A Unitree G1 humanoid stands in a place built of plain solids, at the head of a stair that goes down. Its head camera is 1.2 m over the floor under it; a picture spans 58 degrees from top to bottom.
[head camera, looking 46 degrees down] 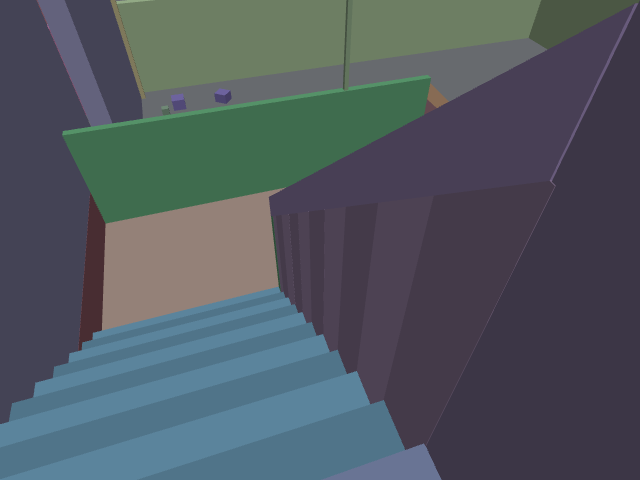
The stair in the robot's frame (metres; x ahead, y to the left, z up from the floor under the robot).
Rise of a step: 0.20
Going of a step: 0.21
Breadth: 1.60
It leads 18 degrees to the left of straight ahead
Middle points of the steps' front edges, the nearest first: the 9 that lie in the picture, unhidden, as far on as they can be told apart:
0.57 0.62 -0.39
0.78 0.68 -0.58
0.98 0.75 -0.78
1.19 0.81 -0.97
1.39 0.88 -1.17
1.59 0.94 -1.36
1.80 1.01 -1.56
2.00 1.07 -1.75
2.20 1.14 -1.95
